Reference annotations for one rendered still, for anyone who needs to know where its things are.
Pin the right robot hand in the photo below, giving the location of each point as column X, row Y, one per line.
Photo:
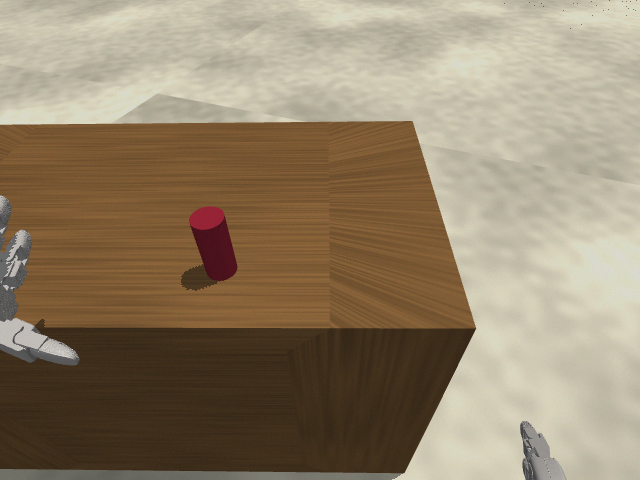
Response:
column 538, row 465

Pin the can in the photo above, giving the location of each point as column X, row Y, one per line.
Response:
column 212, row 237

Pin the left robot hand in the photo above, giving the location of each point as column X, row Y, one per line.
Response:
column 17, row 337

